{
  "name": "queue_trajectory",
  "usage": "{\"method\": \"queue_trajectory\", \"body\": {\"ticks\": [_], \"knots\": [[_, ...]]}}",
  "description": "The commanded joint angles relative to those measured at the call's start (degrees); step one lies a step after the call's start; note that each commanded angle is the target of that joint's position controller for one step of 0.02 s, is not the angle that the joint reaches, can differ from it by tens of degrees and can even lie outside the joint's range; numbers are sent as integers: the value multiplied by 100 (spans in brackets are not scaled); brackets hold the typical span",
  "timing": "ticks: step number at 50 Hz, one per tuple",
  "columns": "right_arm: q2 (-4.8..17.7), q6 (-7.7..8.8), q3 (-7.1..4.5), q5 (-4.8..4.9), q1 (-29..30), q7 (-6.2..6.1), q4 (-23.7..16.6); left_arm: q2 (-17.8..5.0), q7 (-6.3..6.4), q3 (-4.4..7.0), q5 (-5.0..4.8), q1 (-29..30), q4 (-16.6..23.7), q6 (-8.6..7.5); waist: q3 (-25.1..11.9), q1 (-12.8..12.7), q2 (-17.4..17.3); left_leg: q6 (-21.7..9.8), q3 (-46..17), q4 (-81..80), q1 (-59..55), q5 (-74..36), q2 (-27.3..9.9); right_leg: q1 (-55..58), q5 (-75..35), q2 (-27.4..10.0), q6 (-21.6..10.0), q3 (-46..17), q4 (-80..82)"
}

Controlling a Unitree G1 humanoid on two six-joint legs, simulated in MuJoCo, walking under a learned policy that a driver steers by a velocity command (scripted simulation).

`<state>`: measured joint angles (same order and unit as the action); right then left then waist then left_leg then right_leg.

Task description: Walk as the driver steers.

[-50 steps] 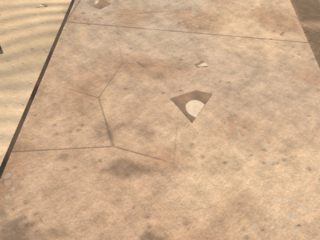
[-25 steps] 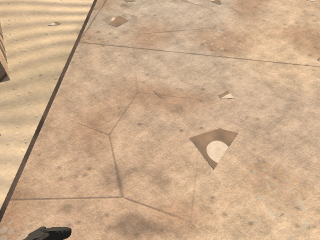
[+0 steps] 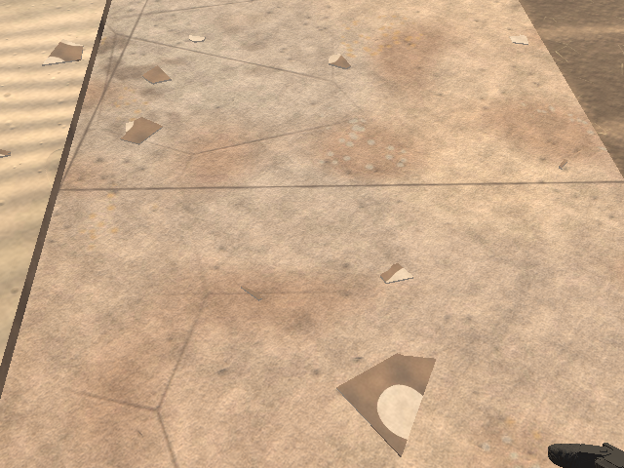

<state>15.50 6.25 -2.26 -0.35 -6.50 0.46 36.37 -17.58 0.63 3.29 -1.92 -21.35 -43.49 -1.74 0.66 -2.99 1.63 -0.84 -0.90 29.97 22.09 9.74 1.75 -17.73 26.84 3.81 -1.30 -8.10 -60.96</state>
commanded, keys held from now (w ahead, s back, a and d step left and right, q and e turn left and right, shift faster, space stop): w+e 0.26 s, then w+q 0.62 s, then q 0.12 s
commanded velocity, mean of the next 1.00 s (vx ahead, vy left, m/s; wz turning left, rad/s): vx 0.49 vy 0.00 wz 0.03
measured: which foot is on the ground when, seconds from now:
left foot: down 0.00-0.42, up 0.44-0.94, down 0.96-1.00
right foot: up 0.00-0.40, down 0.42-0.96, up 0.98-1.00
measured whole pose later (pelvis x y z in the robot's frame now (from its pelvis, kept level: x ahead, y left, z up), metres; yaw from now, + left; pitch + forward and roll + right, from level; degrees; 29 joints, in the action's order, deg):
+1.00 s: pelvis +0.52 -0.06 -0.02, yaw +6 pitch +1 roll -2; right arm 16.9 1.6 -3.7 0.3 -5.1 2.4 38.4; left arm -16.9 0.9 4.2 -0.3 -15.8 -47.2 -2.5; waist 4.8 -1.8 -1.0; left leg -5.9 2.6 37.1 29.6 7.9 1.2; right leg -7.3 29.3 -3.5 3.4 7.4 -54.9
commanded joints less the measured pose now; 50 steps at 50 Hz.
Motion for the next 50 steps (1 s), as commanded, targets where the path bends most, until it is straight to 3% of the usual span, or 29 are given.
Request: {"method": "queue_trajectory", "body": {"ticks": [1, 3, 7, 12, 15, 17, 18, 19, 20, 21, 22, 23, 24, 25, 26, 28, 31, 33, 37, 40, 43, 45, 46, 47, 48, 49, 50], "knots": [[611, -40, -235, -28, -822, -26, -37, -707, 0, 177, 75, 471, 657, -76, -141, 601, -608, -939, -2182, -1506, -2289, 478, -1835, -2567, -671, -734, 148, 13, -918], [546, -8, -222, -53, -710, -37, 48, -490, -65, 162, 22, 479, 720, -18, 12, 442, -856, -882, -1439, -1796, -1772, -106, -1594, -2221, -919, -919, 174, 140, -657], [785, 46, -324, 4, -766, -41, 283, -230, -116, 83, 78, 851, 928, 50, 132, 424, -636, -1071, -674, -2098, -1694, -974, -1684, -2427, -1399, -1029, 293, 243, 87], [1031, -31, -377, 44, -850, -78, 505, -127, -283, 5, 71, 1600, 1102, -41, 248, 659, -473, -872, 321, -2124, -1847, -1428, -1535, -2082, -2740, -942, 187, 600, 1660], [1127, -90, -389, 151, -1280, -46, 766, -33, -348, -51, 62, 2104, 1307, -76, 395, 798, -396, -852, 417, -2113, -2056, -1519, -1671, -1807, -2584, -800, -6, 728, 2298], [1235, -168, -406, 241, -1418, -17, 930, -142, -370, -20, 81, 2247, 1413, -102, 464, 681, -448, -868, 335, -1908, -2395, -2131, -1824, -1684, -2021, -649, -192, 843, 2637], [1327, -206, -417, 276, -1396, -19, 978, -259, -369, 28, 111, 2138, 1411, -118, 358, 523, -540, -838, 323, -1614, -2526, -2971, -1844, -1373, -1758, -529, -296, 962, 2806], [1399, -243, -414, 298, -1367, -26, 1029, -441, -349, 119, 142, 1718, 1311, -131, 51, 213, -628, -755, 378, -1049, -2540, -3915, -1774, -652, -1730, -364, -418, 1101, 3014], [1341, -269, -362, 302, -1328, -37, 1068, -688, -305, 264, 152, 836, 1036, -136, -466, -285, -586, -599, 566, -62, -2189, -4314, -1535, 678, -2161, -207, -578, 1230, 3322], [1082, -230, -235, 191, -1353, -45, 991, -1071, -208, 407, 198, -127, 806, -99, -1196, -691, -378, -369, 609, 1407, -952, -2954, -1274, 2540, -2509, -893, -820, 509, 2999], [291, -143, 23, 71, -2024, 19, 793, -1647, -137, 475, 270, -356, 772, -92, -2118, -243, 1134, 43, 466, 3636, 1258, 1764, -247, 4410, -1825, -2687, -1719, -2344, 3338], [856, -46, -116, 222, -1672, 24, 922, -1156, -135, 359, 267, -444, 839, -115, -2528, -595, 678, 48, -635, 4436, 1597, 2474, -152, 4145, -1548, -2850, -1790, -3156, 3968], [1120, -25, -225, 378, -1187, 28, 714, -917, -144, 263, 247, -138, 743, -153, -1489, -510, 589, 14, -603, 4548, 2066, 2098, -414, 3460, -1812, -2614, -1496, -2091, 4081], [1014, -27, -202, 333, -968, 0, 660, -728, -154, 210, 204, 184, 681, -190, -930, -292, 424, 11, -436, 4226, 2031, 1599, -687, 2724, -2148, -2327, -1303, -1339, 4204], [946, -65, -217, 222, -891, -27, 680, -520, -176, 161, 212, 502, 651, -225, -577, -91, 355, 46, -390, 3952, 1858, 1237, -838, 2093, -2369, -2108, -1183, -857, 4398], [751, -253, -224, 222, -1261, -33, 826, -295, -204, 131, 261, 836, 618, -345, -397, 255, 459, 96, -451, 3780, 1184, 717, -997, 1305, -2498, -1909, -1106, -246, 4877], [487, -432, -196, 214, -1173, -59, 787, -351, -172, 187, 272, 966, 416, -492, -18, 406, 240, 201, -520, 3456, 1304, 310, -1030, 881, -2815, -1921, -1116, 388, 5319], [453, -448, -194, 191, -906, -55, 685, -400, -117, 217, 303, 894, 279, -506, 152, 362, 183, 238, -595, 2941, 1601, -243, -1017, 986, -2929, -1859, -1050, 784, 5407], [313, -387, -116, 159, -242, 93, 482, -598, -37, 271, 267, 778, 123, -458, 369, 135, 75, 153, -230, 1578, 1503, -1270, -916, 1164, -2996, -1755, -885, 1479, 5505], [289, -385, -79, 156, 305, 198, 222, -748, -8, 331, 188, 475, -54, -366, 565, -77, -27, 2, 0, 993, 1693, -1215, -868, 1686, -3099, -1944, -840, 1690, 5412], [371, -396, -104, 155, 553, 295, -14, -875, 4, 382, 96, 359, -173, -226, 575, -71, 37, -225, 254, 687, 1757, -644, -728, 2293, -3849, -2093, -712, 1862, 4988], [553, -426, -208, 132, 277, 323, -66, -1048, 48, 422, 66, 514, -139, -127, 267, 200, 236, -429, 621, 660, 1128, -85, -333, 2452, -5970, -2049, -555, 2025, 4131], [740, -437, -324, 118, -302, 312, 42, -1093, 78, 429, 46, 610, -96, -61, -86, 531, 283, -549, 789, 606, 413, 33, -42, 2371, -6862, -1937, -444, 2091, 3220], [1040, -432, -500, 102, -1186, 245, 254, -1023, 101, 389, 4, 716, -44, -37, -562, 1013, 148, -734, 769, 136, -881, -600, 214, 1864, -6701, -1672, -202, 2205, 1953], [1554, -486, -659, 96, -1691, 103, 336, -729, 104, 278, 157, 521, 74, -104, -1068, 1104, -687, -1061, -437, 66, -2520, -2289, -524, 435, -4081, -1274, 195, 2184, 172], [2037, -462, -678, -9, -1194, 70, 54, -112, 40, 62, 303, -9, 345, -240, -1901, 394, -1977, -2487, -3719, -384, -4218, -3195, -2207, -1798, 959, 60, 638, 1477, -2140], [1617, -428, -571, 13, -1303, 136, -104, -718, -29, 157, 174, 330, 251, -373, -2636, 878, -862, -2501, -3851, -662, -4251, -3384, -2295, -1922, 1051, -183, 530, 188, -2451]]}}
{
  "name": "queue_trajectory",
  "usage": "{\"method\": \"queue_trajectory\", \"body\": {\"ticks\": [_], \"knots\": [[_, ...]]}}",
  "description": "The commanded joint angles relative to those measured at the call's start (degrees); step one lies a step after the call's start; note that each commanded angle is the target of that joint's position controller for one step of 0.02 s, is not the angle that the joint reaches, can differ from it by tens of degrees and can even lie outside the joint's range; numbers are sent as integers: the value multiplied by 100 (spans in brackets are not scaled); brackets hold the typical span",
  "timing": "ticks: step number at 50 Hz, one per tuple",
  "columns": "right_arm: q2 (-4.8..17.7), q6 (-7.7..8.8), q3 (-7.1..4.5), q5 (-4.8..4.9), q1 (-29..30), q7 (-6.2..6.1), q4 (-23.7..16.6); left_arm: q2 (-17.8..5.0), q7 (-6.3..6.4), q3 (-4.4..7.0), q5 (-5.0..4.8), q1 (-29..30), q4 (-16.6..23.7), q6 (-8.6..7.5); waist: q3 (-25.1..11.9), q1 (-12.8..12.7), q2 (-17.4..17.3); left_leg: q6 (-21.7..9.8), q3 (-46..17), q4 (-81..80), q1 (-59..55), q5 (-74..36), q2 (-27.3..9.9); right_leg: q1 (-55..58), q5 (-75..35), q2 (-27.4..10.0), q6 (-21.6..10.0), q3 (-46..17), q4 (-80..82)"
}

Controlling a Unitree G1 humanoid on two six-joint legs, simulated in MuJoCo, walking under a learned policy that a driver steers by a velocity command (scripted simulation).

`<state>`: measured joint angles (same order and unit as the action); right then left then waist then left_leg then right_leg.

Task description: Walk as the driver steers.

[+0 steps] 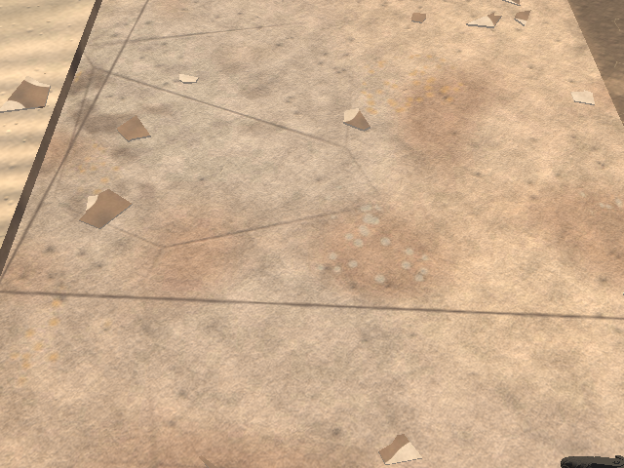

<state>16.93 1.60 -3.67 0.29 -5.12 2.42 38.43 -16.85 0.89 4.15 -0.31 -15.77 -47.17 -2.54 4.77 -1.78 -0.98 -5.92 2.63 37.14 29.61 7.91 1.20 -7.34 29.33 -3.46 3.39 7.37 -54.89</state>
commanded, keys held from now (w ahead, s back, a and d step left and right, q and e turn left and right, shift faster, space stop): q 0.38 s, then e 0.02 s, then w+e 0.60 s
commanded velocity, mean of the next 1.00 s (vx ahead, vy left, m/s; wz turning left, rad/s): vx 0.26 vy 0.00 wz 0.11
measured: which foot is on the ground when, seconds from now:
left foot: down 0.00-0.44, up 0.46-0.74, down 0.76-1.00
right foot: up 0.00-0.42, down 0.44-0.76, up 0.78-1.00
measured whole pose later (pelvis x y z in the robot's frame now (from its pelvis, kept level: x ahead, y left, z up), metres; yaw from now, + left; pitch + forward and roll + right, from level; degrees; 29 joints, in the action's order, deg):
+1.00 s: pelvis +0.30 +0.01 +0.03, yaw +2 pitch +2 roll +1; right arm 15.2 4.4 -3.7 -0.4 -19.8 -0.5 45.9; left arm -17.7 -1.1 3.9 -1.4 -12.9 -39.0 -2.0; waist -0.5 3.5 2.7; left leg 0.0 5.0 14.7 0.3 16.4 0.0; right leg -38.9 8.7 -4.0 1.2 -2.7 -53.6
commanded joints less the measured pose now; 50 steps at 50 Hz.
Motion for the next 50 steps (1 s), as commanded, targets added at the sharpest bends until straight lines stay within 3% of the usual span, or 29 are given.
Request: {"method": "queue_trajectory", "body": {"ticks": [1, 2, 3, 4, 6, 9, 11, 14, 19, 21, 22, 23, 24, 25, 26, 27, 28, 31, 32, 34, 36, 37, 38, 39, 40, 41, 43, 46, 50], "knots": [[1194, 82, -353, -28, -1197, -47, -310, -842, -62, 81, -155, 253, 804, -321, -2331, 705, -350, -1726, -3259, -1335, -4426, -3320, -2008, -3186, 436, 291, -71, -1352, -2838], [1005, 112, -319, 67, -952, -52, -259, -732, 2, 62, -82, 374, 791, -315, -1522, 474, 126, -1392, -2592, -1390, -3546, -3251, -1630, -3265, 41, 58, -93, -1244, -2255], [810, 105, -273, 107, -713, -103, -286, -789, 71, 97, 43, 418, 759, -262, -1247, 331, 124, -1207, -2279, -1501, -2936, -3060, -1453, -3091, -249, -116, -83, -1226, -1797], [772, 77, -243, 34, -551, -138, -366, -832, 83, 124, 58, 360, 751, -177, -1090, 166, 18, -1156, -2108, -1668, -2321, -3129, -1303, -2688, -417, -141, -70, -1230, -1615], [882, 61, -282, -60, -442, -174, -402, -666, 98, 91, 96, 179, 736, -43, -1102, -2, -94, -1170, -1932, -1774, -1781, -3558, -1198, -2346, -605, -35, 49, -1150, -1169], [1033, -9, -330, -7, -468, -278, -357, -517, 144, 27, 123, 333, 782, 42, -1237, 7, -197, -1047, -1734, -1672, -1617, -3655, -1012, -2298, -1056, 134, 225, -1123, -259], [1045, -113, -332, 50, -452, -357, -357, -503, 131, 8, 109, 549, 826, 81, -1338, 73, -329, -869, -1754, -1598, -1591, -3050, -877, -2190, -1527, 223, 280, -1168, 242], [1035, -248, -324, 47, -451, -422, -381, -529, 87, 5, 56, 955, 936, 120, -1242, 210, -503, -692, -2062, -1561, -1534, -1815, -794, -2078, -1802, 349, 291, -1266, 878], [956, -339, -297, 58, -405, -418, -454, -641, 3, 63, 31, 1083, 1029, 2, -1090, 228, -801, -554, -2854, -1085, -1889, -1514, -796, -1718, -1467, 541, 107, -1388, 2049], [677, -345, -180, 70, -337, -438, -473, -648, -51, 76, 64, 617, 872, -83, -1268, 7, -742, -206, -2637, -661, -1793, -858, -573, -737, -2737, 264, -172, -1283, 3264], [223, -325, -18, -73, -745, -430, -414, -818, -49, 67, 194, 613, 942, -92, -1514, 205, 26, 104, -2146, 44, -1390, 707, -134, 4, -3071, -700, -529, -2266, 3525], [76, -277, 31, -101, -1180, -413, -437, -973, -40, 65, 341, 739, 856, -42, -1227, 660, 1342, 406, -1391, 526, -439, 2643, 605, 233, -2838, -1377, -1410, -3535, 3724], [438, -211, -17, -123, -1076, -404, -397, -650, -81, 2, 262, 560, 797, -62, -1071, 414, 1460, 640, -1297, 1195, -49, 2863, 263, 108, -1184, -1625, -1921, -4405, 4088], [801, -162, -121, -60, -716, -386, -405, -756, -106, 44, 109, 388, 781, -63, -721, 157, 1178, 726, -1077, 1675, 379, 2625, 170, 162, -165, -1455, -1898, -4360, 4248], [882, -129, -177, -58, -495, -374, -375, -890, -94, 88, 17, 302, 729, -38, -535, 90, 949, 787, -956, 1870, 640, 2391, 80, 149, 286, -1270, -1750, -4176, 4295], [883, -91, -187, -73, -341, -353, -403, -929, -66, 94, -49, 284, 722, -21, -395, 55, 942, 829, -891, 1848, 778, 2130, -21, 145, 232, -1138, -1631, -3987, 4311], [748, -23, -148, -59, -229, -316, -413, -916, -26, 86, -59, 242, 717, -2, -378, 34, 915, 837, -814, 1597, 673, 1883, -91, 86, -64, -969, -1527, -3720, 4335], [254, 214, -2, -36, -1, -243, -398, -853, 48, 98, -75, 132, 703, 58, -534, -14, 1057, 834, -414, 242, -387, 1511, 132, -289, -1039, -391, -1362, -2906, 4271], [185, 269, 14, -18, 23, -220, -386, -889, 65, 119, -85, 81, 706, 83, -606, -8, 1143, 827, -357, -152, -737, 1450, 215, -393, -1141, -318, -1385, -2833, 4225], [252, 346, -24, 64, -69, -195, -320, -956, 79, 157, -111, 17, 738, 143, -697, 76, 1165, 769, -323, -963, -1308, 844, 277, -544, -1062, -305, -1436, -2934, 4131], [347, 381, -86, 89, -315, -204, -199, -842, 82, 136, -117, 22, 795, 176, -763, 267, 991, 642, -335, -1749, -2252, 66, 174, -990, -884, -172, -1281, -2998, 3903], [485, 379, -138, 80, -637, -248, -137, -662, 65, 90, -100, 69, 840, 149, -918, 431, 882, 549, -476, -1675, -3007, 76, -149, -1506, -625, -52, -1080, -2928, 3595], [692, 358, -194, 27, -1334, -327, -42, -280, 33, -23, -62, 231, 940, 102, -1186, 756, 478, 284, -1188, -1710, -4010, 669, -946, -2408, -50, 218, -770, -2627, 2644], [1272, 286, -337, -102, -1690, -332, 93, 52, 24, -123, -162, 257, 1233, 13, -1215, 765, -960, -331, -2890, -2308, -4262, 2377, -2076, -3484, 183, 755, -516, -1611, 1254], [1233, 291, -369, -111, -1594, -303, 171, -429, 35, -13, -194, 401, 1311, -50, -629, 752, -1041, -735, -3641, -2608, -3818, 3090, -2579, -4143, 279, 270, -426, -1478, 214], [843, 329, -260, -53, -1421, -318, 153, -673, 9, 74, -193, 340, 1218, -69, -270, 651, -824, -677, -3317, -2642, -3677, 2966, -2331, -4401, -90, 111, -434, -1550, -285], [523, 372, -164, -22, -1182, -319, 193, -575, -48, 90, -129, 151, 1055, -51, -82, 485, -702, -447, -2374, -2713, -3562, 1707, -1948, -4512, -814, -36, -384, -1523, -642], [496, 387, -149, -94, -1072, -310, 250, -299, -154, 19, -114, 405, 1170, -52, -8, 460, -566, -332, -1154, -2855, -3084, -87, -1601, -4238, -1643, -140, -263, -1274, -576], [703, 377, -194, -41, -1085, -306, 390, -95, -297, -104, -96, 967, 1467, -53, 62, 562, -464, -275, -178, -2910, -2563, -825, -1398, -3474, -2638, -177, -198, -889, 739]]}}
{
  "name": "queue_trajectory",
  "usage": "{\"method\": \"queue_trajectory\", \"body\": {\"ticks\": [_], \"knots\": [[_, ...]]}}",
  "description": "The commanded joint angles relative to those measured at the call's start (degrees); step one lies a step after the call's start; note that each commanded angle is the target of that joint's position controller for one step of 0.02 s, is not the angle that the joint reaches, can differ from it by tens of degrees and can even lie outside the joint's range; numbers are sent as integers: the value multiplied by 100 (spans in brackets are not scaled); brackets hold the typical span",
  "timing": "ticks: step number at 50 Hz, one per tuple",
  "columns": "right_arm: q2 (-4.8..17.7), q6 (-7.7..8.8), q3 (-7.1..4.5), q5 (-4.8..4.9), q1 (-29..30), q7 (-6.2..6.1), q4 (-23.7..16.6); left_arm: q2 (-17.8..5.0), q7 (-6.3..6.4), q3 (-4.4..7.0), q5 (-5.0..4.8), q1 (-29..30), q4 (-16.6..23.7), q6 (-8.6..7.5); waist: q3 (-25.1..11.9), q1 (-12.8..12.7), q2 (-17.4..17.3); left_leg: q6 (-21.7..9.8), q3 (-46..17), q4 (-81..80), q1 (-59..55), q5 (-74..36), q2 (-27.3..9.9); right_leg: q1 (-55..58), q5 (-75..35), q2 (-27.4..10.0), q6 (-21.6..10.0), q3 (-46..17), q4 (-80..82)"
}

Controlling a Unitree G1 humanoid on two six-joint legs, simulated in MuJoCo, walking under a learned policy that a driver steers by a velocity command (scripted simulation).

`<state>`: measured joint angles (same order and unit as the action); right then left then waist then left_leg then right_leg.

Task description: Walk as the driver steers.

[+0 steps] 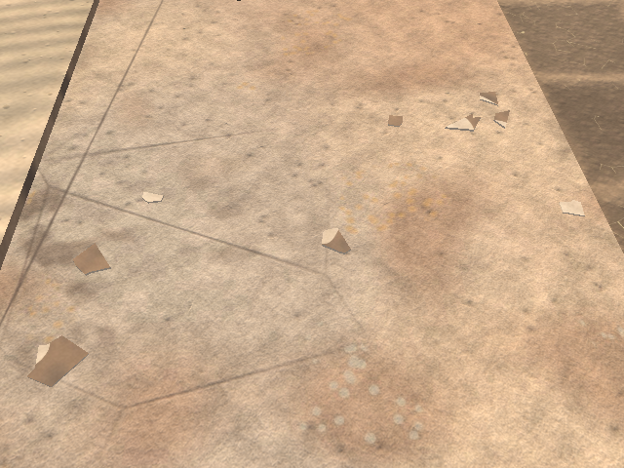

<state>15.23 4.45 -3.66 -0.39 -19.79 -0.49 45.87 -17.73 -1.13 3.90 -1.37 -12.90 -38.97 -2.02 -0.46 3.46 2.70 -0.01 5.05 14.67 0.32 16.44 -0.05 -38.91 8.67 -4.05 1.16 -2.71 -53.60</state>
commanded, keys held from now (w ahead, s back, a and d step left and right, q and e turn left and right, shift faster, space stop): w+e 0.26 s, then w+q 0.74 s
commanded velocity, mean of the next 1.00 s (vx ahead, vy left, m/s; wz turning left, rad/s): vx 0.49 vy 0.00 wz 0.04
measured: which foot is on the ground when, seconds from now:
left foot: down 0.00-0.18, up 0.20-0.72, down 0.74-1.00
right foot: up 0.00-0.16, down 0.18-0.74, up 0.76-1.00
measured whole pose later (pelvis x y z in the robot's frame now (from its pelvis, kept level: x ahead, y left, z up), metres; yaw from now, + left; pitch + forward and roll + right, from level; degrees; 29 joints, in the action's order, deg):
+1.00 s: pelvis +0.57 -0.05 +0.00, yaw +6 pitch +2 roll +0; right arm 16.5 2.7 -3.0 0.7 -18.4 0.2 39.7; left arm -17.5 -0.3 1.7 1.0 -7.4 -38.4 -5.4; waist 2.0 2.3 1.5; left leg -5.2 -5.6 20.4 11.6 10.2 6.6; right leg -37.0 10.8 -4.9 3.7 -5.1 -49.6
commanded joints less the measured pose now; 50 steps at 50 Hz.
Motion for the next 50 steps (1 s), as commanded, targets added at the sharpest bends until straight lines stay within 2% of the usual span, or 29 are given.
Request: {"method": "queue_trajectory", "body": {"ticks": [1, 4, 6, 7, 8, 9, 10, 11, 12, 13, 14, 16, 19, 21, 25, 30, 32, 34, 35, 36, 37, 38, 39, 40, 41, 42, 44, 46, 50], "knots": [[948, 88, -212, 53, 323, -19, -304, 24, -136, -103, 13, 846, 722, -107, 619, 81, -804, -839, -292, -669, 406, -1722, -1300, -128, -704, -95, -29, 215, 938], [1160, 54, -274, 160, 152, -6, -157, -99, -232, -78, -4, 1114, 898, -77, 668, 61, -746, -745, -56, -547, 143, -2157, -1510, 221, -589, 15, -291, 433, 1474], [1312, 2, -317, 190, 143, -13, -122, -298, -257, 16, 15, 1013, 958, -48, 433, -148, -812, -623, 197, 62, -168, -3950, -1564, 731, -184, 310, -556, 682, 1644], [1405, -39, -342, 197, 134, -32, -121, -469, -249, 111, 30, 651, 902, -19, 115, -400, -874, -542, 350, 745, -237, -4995, -1526, 1329, 28, 549, -703, 848, 1672], [1407, -76, -331, 204, 151, -56, -136, -711, -212, 262, 12, -171, 703, 18, -362, -890, -789, -402, 538, 1849, 69, -5489, -1388, 2534, -143, 801, -904, 936, 1899], [1259, -48, -259, 136, 42, -80, -194, -1039, -105, 444, -14, -1104, 480, 90, -835, -1337, -522, -191, 561, 3335, 1191, -4648, -1194, 4195, -199, 703, -1124, 466, 1916], [391, 37, 19, -137, -524, -8, -523, -1745, -12, 533, -58, -1159, 463, 89, -1430, -732, 1260, 180, 409, 5678, 3603, 902, -226, 6166, 513, -947, -2053, -2599, 2304], [726, 241, 27, 19, -217, 63, -594, -1479, -34, 426, -37, -1349, 678, 4, -2604, -1045, 908, 176, -1021, 6656, 4154, 1812, 187, 6535, 1702, -1600, -2613, -4811, 3424], [1128, 330, -95, 268, 448, 101, -776, -1130, -63, 324, 35, -1143, 584, -72, -1708, -1162, 466, 76, -1166, 6671, 4693, 1232, -120, 6017, 1659, -1390, -2209, -4050, 3664], [1043, 391, -38, 265, 649, 84, -870, -1017, -56, 284, 25, -844, 557, -117, -987, -949, 186, -11, -1068, 6212, 4675, 732, -359, 5129, 1268, -1143, -2009, -3323, 3692], [984, 390, -29, 149, 575, 42, -747, -789, -41, 203, 60, -384, 588, -133, -611, -647, -187, -12, -1014, 5723, 4316, 391, -617, 4247, 549, -970, -1823, -2649, 3682], [995, 229, -69, 93, 240, 55, -566, -506, -30, 91, 202, 64, 667, -174, -400, -282, 41, 24, -989, 5330, 3523, 67, -861, 3194, -566, -757, -1755, -1903, 3927], [735, 18, -10, 64, 193, 38, -467, -579, -30, 88, 166, 25, 409, -312, -145, -208, 20, 197, -835, 4859, 3413, -350, -909, 2576, -1207, -711, -1788, -1136, 4296], [638, -27, 25, 57, 564, 23, -562, -613, -2, 89, 182, -94, 238, -358, 100, -324, -24, 256, -850, 4293, 3707, -1084, -942, 2578, -1167, -635, -1686, -750, 4483], [508, 45, 75, 121, 1160, 128, -652, -653, 43, 71, 187, -180, 26, -376, 339, -597, -55, 145, -706, 2822, 3565, -2537, -718, 2779, -958, -448, -1328, -18, 4654], [455, 71, 107, 180, 1791, 307, -968, -769, 55, 128, 133, -563, -338, -283, 595, -887, -162, -91, -717, 1965, 4031, -2333, -495, 3963, -1171, -874, -1246, 223, 4510], [459, 74, 106, 154, 1897, 391, -1109, -810, 86, 155, 102, -609, -420, -192, 567, -865, -122, -233, -602, 1829, 4179, -1761, -394, 4473, -1830, -1017, -1161, 286, 4191], [582, 50, 48, 128, 1658, 429, -1169, -939, 147, 194, 89, -485, -404, -104, 278, -650, 65, -429, -278, 1798, 3681, -1090, -105, 4699, -3652, -1009, -1001, 468, 3536], [748, 23, -42, 116, 1265, 414, -1123, -1013, 190, 213, 93, -428, -378, -56, -61, -418, 184, -551, -79, 1837, 3082, -819, 127, 4716, -4754, -943, -908, 580, 2894], [1004, 8, -192, 117, 489, 371, -966, -991, 240, 190, 95, -351, -340, -3, -529, 31, 112, -735, 20, 1612, 1951, -1011, 371, 4385, -5211, -745, -732, 821, 1790], [1421, -34, -351, 134, -440, 293, -828, -840, 298, 105, 176, -422, -229, -32, -1167, 431, -288, -1092, -1001, 1610, 153, -1352, -246, 3123, -3875, -560, -492, 930, 167], [1970, -12, -461, 173, -631, 270, -820, -93, 180, -148, 311, -1102, 11, -199, -1836, -64, -1771, -2285, -4201, 1259, -2061, -473, -1726, 453, 1192, 724, -51, 678, -2019], [1378, -13, -318, 192, -831, 251, -864, -512, 76, -97, 178, -662, -46, -405, -2334, 333, -1310, -2357, -5260, 512, -2566, 167, -1888, -328, 2309, 793, -82, -377, -2672], [1173, -21, -249, 132, -579, 214, -878, -771, 1, -31, -50, -118, 162, -537, -1478, 406, -1033, -2029, -4353, 387, -2037, 31, -1721, -784, 1861, 444, -185, -461, -2613], [1109, -30, -231, 119, -227, 191, -958, -691, 6, -79, -26, 154, 257, -609, -968, 235, -441, -1848, -3734, 355, -1228, -387, -1496, -698, 1450, 189, -232, -378, -2159], [995, -50, -191, 112, 123, 182, -1030, -680, 37, -56, 116, 292, 276, -622, -494, 12, -149, -1747, -3269, 245, -401, -1060, -1290, -459, 1227, 32, -185, -301, -1579], [890, -65, -140, 38, 453, 146, -1169, -676, 55, -14, 212, 101, 277, -514, -267, -322, -411, -1765, -2860, -19, 493, -1823, -1039, 145, 1032, -94, -37, -276, -1098], [953, -56, -161, 76, 518, 97, -1143, -533, 82, -50, 239, -45, 226, -403, -150, -444, -486, -1793, -2487, -137, 1046, -2258, -919, 337, 928, -101, 173, -125, -584], [1161, -105, -234, 142, 364, -18, -1010, -256, 94, -169, 240, 751, 392, -373, 60, -186, -631, -1426, -1857, -125, 1745, -1873, -425, 862, -675, 167, 379, 38, 1220]]}}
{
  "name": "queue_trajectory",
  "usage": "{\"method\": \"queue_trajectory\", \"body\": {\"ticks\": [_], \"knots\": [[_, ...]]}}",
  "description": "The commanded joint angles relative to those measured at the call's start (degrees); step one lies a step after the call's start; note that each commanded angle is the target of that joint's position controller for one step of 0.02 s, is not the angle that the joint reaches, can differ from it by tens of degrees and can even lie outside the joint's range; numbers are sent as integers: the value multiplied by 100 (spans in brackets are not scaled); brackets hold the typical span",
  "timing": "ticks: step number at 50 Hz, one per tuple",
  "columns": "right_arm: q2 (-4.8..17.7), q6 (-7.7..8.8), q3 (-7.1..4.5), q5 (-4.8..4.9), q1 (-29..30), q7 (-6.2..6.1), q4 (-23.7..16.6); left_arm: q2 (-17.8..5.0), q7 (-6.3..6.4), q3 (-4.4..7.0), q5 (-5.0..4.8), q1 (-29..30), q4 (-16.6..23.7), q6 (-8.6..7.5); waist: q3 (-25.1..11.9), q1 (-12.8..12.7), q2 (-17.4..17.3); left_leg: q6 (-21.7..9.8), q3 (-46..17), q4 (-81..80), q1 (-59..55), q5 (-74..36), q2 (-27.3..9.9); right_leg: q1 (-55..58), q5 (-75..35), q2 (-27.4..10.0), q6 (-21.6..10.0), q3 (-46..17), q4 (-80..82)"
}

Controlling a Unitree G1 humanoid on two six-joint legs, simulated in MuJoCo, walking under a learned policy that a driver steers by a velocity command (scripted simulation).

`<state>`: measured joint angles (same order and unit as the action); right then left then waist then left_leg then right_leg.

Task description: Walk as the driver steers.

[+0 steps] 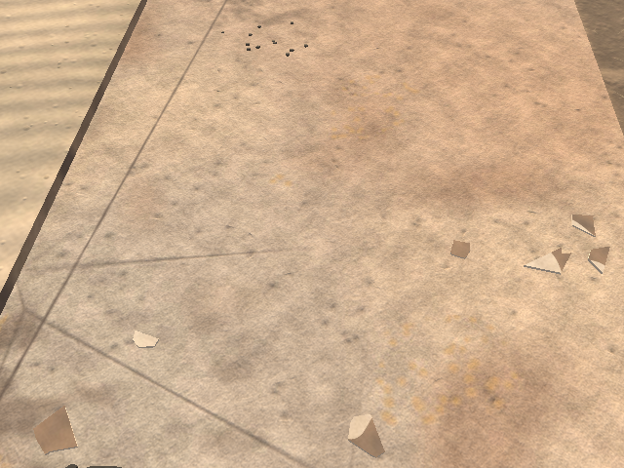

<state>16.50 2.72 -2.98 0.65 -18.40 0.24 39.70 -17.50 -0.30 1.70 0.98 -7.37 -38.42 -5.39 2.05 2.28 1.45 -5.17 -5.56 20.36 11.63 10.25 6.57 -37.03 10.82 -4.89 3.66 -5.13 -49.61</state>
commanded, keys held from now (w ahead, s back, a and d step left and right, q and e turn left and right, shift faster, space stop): w+q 0.20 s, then w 0.04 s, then w+e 0.76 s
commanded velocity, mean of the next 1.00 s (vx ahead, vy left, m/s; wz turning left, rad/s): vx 0.50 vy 0.00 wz -0.07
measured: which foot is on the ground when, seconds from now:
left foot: down 0.00-0.20, up 0.22-0.62, down 0.64-1.00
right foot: up 0.00-0.18, down 0.20-0.64, up 0.66-1.00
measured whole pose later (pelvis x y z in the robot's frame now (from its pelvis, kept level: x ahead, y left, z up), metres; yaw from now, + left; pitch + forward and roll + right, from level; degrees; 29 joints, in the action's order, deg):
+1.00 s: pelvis +0.51 +0.00 -0.01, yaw -9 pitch +1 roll +3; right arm 17.0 4.7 -4.6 0.2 -19.9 -0.2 46.7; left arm -17.5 -2.2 3.4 -1.2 -6.7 -38.0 -1.5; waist 1.9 5.1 2.5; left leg 0.4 10.0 13.6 -1.4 15.9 0.5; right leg -38.5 1.7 -5.4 0.0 -1.8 -42.8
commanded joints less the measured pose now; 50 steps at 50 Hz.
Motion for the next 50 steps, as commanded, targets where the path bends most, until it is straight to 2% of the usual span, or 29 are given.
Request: {"method": "queue_trajectory", "body": {"ticks": [1, 3, 5, 7, 8, 9, 10, 11, 12, 13, 14, 15, 16, 18, 20, 22, 27, 29, 31, 32, 33, 34, 35, 37, 38, 40, 42, 47, 50], "knots": [[1044, 43, -308, 45, 113, -106, -348, -260, -6, 41, -19, 418, 373, -54, -201, 41, -554, -824, -809, -648, 650, -1042, -1046, 858, -1279, 361, 136, 294, 1204], [1070, 4, -323, 70, -116, -117, -246, -334, -40, 70, -93, 702, 444, -92, -229, 164, -609, -725, -1050, -526, 511, -685, -1122, 1069, -1587, 497, 113, 221, 1641], [1011, -28, -318, 103, -211, -128, -193, -489, -67, 140, -130, 767, 473, -129, -258, 139, -677, -631, -1423, -226, 143, -359, -1259, 1144, -1426, 503, 15, 31, 1975], [986, -54, -327, 84, -163, -139, -192, -633, -81, 227, -149, 617, 446, -171, -268, -3, -812, -526, -1772, 122, -134, -282, -1402, 1337, -975, 477, -158, -37, 2100], [939, -72, -321, 72, -87, -134, -214, -677, -74, 275, -154, 354, 378, -195, -308, -170, -871, -448, -1843, 354, -138, -333, -1363, 1685, -814, 482, -281, 31, 2239], [770, -73, -267, 50, -71, -121, -243, -786, -43, 354, -122, -103, 274, -216, -539, -408, -837, -291, -1723, 842, -27, -480, -1138, 2398, -745, 401, -448, 67, 2399], [422, -53, -139, -9, -92, -92, -332, -1050, 4, 442, -24, -839, 222, -238, -1221, -734, -362, -85, -1319, 2227, 469, -14, -806, 3673, -382, -408, -796, -661, 2351], [18, 8, -5, 87, -883, -90, -468, -1559, 4, 566, 63, -1431, 34, -164, -1974, -480, 1337, 332, -457, 4168, 2320, 2054, 15, 5531, 727, -1694, -1746, -3153, 2772], [477, 33, -60, 174, -999, -107, -359, -1216, -57, 524, -97, -1566, -63, -133, -1841, -564, 1461, 429, -493, 5123, 3232, 2326, -339, 5553, 2223, -1949, -1935, -4355, 3206], [813, 25, -146, 152, -464, -110, -316, -802, -61, 413, -120, -1374, -43, -121, -1089, -729, 804, 451, -545, 5377, 3396, 1780, -523, 4927, 2298, -1605, -1712, -3621, 3358], [835, 23, -154, 61, 25, -119, -420, -661, -64, 353, -74, -1132, -42, -84, -642, -698, 400, 464, -317, 5304, 3301, 1403, -679, 4292, 1582, -1310, -1561, -2806, 3350], [765, 63, -145, -32, 369, -108, -535, -566, -75, 307, -47, -952, -76, -53, -308, -617, 278, 451, -214, 5009, 3232, 1169, -807, 3751, 818, -1061, -1571, -2292, 3421], [671, 95, -143, -60, 437, -76, -579, -483, -72, 259, -29, -858, -94, -43, -187, -459, 364, 440, -124, 4695, 2997, 980, -976, 3392, 224, -859, -1566, -1941, 3527], [464, 135, -89, -59, 378, -32, -567, -425, -76, 236, -89, -844, -140, -43, -237, -318, 537, 485, 65, 4076, 2651, 943, -1034, 3135, -543, -654, -1653, -1607, 3659], [295, 169, -12, -109, 607, -13, -634, -607, -53, 286, -178, -898, -206, -21, -238, -320, 487, 580, 248, 3254, 2481, 920, -1012, 2962, -999, -617, -1769, -1364, 3763], [145, 227, 73, -113, 1000, 23, -698, -819, -5, 356, -223, -944, -273, 28, -202, -418, 426, 650, 331, 2322, 2059, 324, -932, 2681, -1088, -505, -1722, -1076, 3811], [347, 323, 26, 7, 1682, 106, -805, -917, 39, 391, -285, -1405, -478, 158, -165, -602, 414, 707, 276, 1105, 1222, -779, -654, 2553, -771, -515, -1516, -1157, 3626], [468, 365, -41, 22, 1635, 105, -808, -934, 63, 403, -294, -1433, -504, 200, -182, -453, 435, 597, 239, 744, 750, -781, -651, 2551, -464, -553, -1364, -1353, 3393], [653, 372, -169, -12, 1023, 40, -638, -734, 72, 348, -252, -1406, -484, 217, -425, -83, 399, 390, 284, 454, -396, -616, -738, 2231, -465, -244, -1112, -1269, 2755], [926, 372, -269, -97, 284, -25, -551, -427, 56, 242, -189, -1277, -381, 188, -935, 309, 74, 95, -345, 461, -1493, -349, -1437, 1689, -148, 100, -886, -954, 1544], [1428, 284, -393, -170, -342, -72, -475, 33, 66, 102, -163, -1679, -210, 115, -1666, 336, -1301, -523, -2062, 256, -3058, 146, -2739, 226, 1621, 746, -533, -164, -315], [1305, 225, -399, -113, -550, -21, -286, -289, 85, 159, -330, -1844, -137, 83, -1679, 294, -1894, -985, -3554, -274, -3021, 1650, -3194, -767, 2321, 605, -456, -132, -1471], [883, 237, -288, -63, -300, -10, -309, -689, 96, 278, -378, -1524, -185, 112, -962, 323, -1226, -836, -3061, -437, -2454, 2034, -2928, -1032, 1855, 321, -445, -284, -1953], [463, 253, -154, -97, 273, 15, -302, -634, 81, 314, -287, -1134, -163, 191, -302, 93, -830, -599, -1746, -663, -1463, 901, -2422, -840, 1087, 61, -385, -156, -1888], [351, 268, -129, -131, 460, 21, -264, -549, 62, 325, -257, -1061, -134, 238, -123, -39, -858, -546, -1296, -803, -1089, 360, -2272, -666, 864, -64, -363, -171, -1718], [378, 324, -167, -130, 600, 17, -184, -305, 21, 284, -259, -977, -62, 322, -16, -165, -853, -527, -656, -1055, -659, -375, -2158, -393, 559, -159, -304, -76, -1515], [510, 365, -228, -116, 585, -1, -77, -199, -7, 256, -227, -782, 63, 361, 16, -196, -680, -602, -216, -1185, -592, -921, -2180, -443, 235, -189, -228, -50, -1149], [835, 328, -326, -68, 462, -56, 161, -74, -181, 158, -214, -3, 334, 321, 119, 15, -475, -460, 795, -1245, -627, -1375, -2067, -60, -1094, -131, -308, 253, 472], [1016, 271, -385, 21, 241, -65, 319, -151, -269, 163, -230, 472, 556, 335, 245, 126, -429, -327, 1073, -1186, -948, -1360, -2197, 51, -1103, -69, -484, 433, 1027]]}}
